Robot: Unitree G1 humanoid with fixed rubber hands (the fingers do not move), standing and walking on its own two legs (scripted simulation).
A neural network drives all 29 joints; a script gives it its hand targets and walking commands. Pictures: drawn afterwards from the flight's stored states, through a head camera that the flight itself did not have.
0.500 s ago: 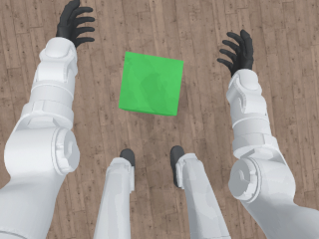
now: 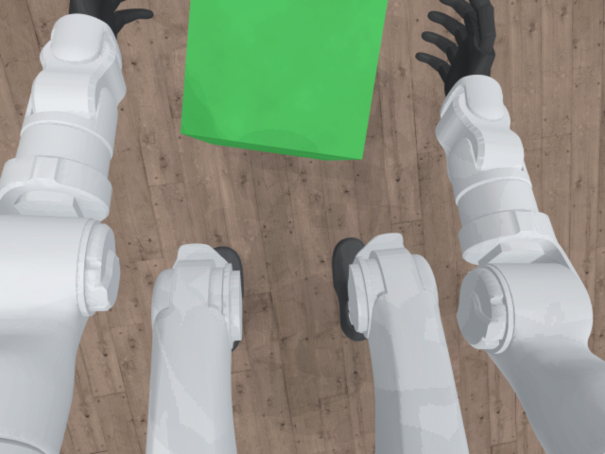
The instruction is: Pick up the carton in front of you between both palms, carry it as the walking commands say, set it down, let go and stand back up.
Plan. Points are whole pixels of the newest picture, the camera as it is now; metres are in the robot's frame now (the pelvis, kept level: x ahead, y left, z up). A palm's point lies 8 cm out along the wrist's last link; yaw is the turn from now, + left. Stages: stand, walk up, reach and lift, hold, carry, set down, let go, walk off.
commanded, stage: reach and lift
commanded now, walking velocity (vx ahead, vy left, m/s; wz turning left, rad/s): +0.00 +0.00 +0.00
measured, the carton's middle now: (280, 79) +0.52 +0.02 -0.31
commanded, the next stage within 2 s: none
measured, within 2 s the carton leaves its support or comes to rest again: leaves its support in 1.02 s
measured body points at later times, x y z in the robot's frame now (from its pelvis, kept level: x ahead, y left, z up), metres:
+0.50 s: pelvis +0.00 +0.00 -0.06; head +0.37 +0.03 +0.19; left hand +0.56 +0.19 -0.25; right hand +0.52 -0.17 -0.24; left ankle +0.10 +0.12 -0.40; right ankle +0.12 -0.13 -0.40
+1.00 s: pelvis +0.00 +0.00 -0.06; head +0.36 +0.04 +0.20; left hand +0.56 +0.16 -0.24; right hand +0.53 -0.14 -0.23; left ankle +0.10 +0.12 -0.40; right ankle +0.12 -0.13 -0.40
